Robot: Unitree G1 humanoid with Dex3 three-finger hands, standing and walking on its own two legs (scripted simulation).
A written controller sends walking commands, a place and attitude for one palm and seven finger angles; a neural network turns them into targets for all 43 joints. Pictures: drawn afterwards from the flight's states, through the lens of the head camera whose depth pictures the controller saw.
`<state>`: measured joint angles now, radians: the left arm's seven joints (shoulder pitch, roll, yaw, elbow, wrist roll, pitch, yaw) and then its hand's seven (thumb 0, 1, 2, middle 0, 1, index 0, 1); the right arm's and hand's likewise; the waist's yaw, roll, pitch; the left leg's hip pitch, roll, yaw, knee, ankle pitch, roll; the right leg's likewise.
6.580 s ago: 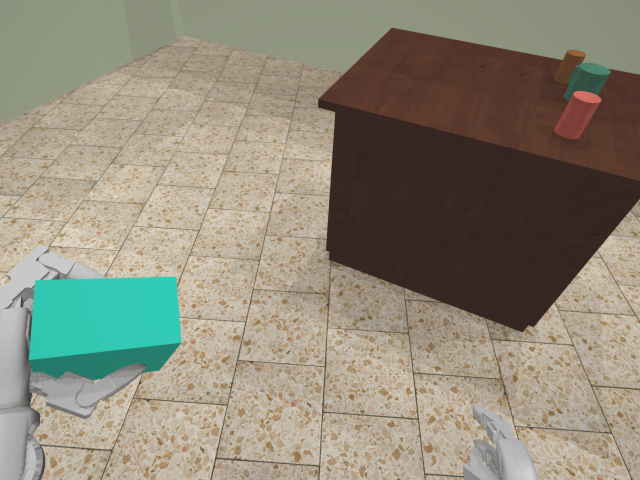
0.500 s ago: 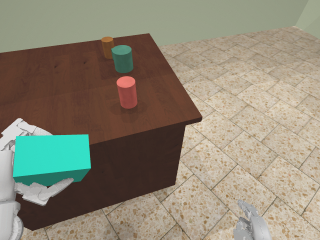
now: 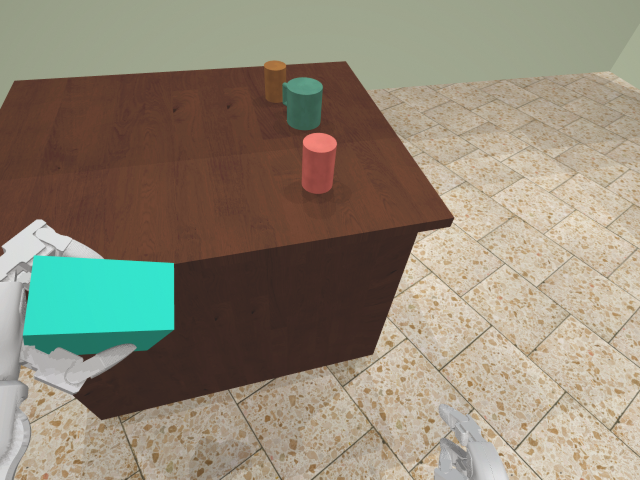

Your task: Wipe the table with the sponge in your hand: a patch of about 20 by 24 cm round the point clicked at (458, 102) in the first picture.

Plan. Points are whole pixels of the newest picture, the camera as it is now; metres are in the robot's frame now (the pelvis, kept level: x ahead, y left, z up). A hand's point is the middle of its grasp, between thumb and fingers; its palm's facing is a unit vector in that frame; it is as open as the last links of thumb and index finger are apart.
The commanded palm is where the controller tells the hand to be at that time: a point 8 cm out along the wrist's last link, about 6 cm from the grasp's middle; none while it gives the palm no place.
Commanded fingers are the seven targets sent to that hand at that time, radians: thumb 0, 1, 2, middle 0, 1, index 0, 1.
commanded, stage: come to a stop and stand still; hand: left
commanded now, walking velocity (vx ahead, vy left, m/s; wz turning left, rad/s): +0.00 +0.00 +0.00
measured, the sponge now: (119, 310) +0.23 +0.23 +0.14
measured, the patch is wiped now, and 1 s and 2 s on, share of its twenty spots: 0.00 0.00 0.00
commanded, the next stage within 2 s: look again from close up in 0.38 s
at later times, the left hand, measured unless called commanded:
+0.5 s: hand (53, 320) +0.20 +0.27 +0.16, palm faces +0.45 -0.80 -0.39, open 10.7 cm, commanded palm +0.14 +0.29 +0.18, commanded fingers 0.00 0.10 1.30 -1.20 -1.60 -1.20 -1.60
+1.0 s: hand (85, 283) +0.24 +0.26 +0.16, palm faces +0.41 -0.81 -0.43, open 10.7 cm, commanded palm +0.19 +0.29 +0.18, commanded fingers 0.00 0.10 1.30 -1.20 -1.60 -1.20 -1.60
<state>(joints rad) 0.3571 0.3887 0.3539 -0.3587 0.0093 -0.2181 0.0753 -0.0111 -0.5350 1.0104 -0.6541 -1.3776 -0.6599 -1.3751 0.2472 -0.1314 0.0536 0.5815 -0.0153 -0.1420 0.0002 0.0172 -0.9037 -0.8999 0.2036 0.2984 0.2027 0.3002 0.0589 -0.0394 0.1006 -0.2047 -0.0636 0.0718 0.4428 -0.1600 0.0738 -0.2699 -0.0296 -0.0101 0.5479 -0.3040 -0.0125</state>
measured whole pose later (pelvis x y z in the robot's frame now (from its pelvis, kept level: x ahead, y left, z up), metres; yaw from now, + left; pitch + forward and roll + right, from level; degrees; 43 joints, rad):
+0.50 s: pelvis -0.01 +0.00 +0.01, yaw +3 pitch -3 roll -1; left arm 0.36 0.36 0.36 -0.40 0.01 -0.16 0.09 -0.01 -0.53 1.01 -0.66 -1.38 -0.66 -1.37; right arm 0.24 -0.19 0.01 0.54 -0.01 -0.13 -0.02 0.02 -0.91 -0.90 0.20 0.30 0.20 0.30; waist 0.04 -0.04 0.07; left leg -0.22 -0.05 0.08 0.34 -0.11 0.06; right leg -0.20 0.04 -0.02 0.51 -0.31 -0.01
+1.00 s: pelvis +0.04 +0.01 +0.00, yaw +2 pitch +1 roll -1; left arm 0.47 0.37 0.35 -0.46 -0.04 -0.17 0.11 -0.01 -0.53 1.01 -0.66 -1.37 -0.66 -1.37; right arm 0.18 -0.20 0.03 0.54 -0.03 -0.10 -0.02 0.02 -0.90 -0.90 0.20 0.30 0.20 0.30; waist 0.03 0.01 0.02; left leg -0.28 -0.05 0.08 0.47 -0.21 0.04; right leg -0.16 0.06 -0.01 0.44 -0.29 -0.05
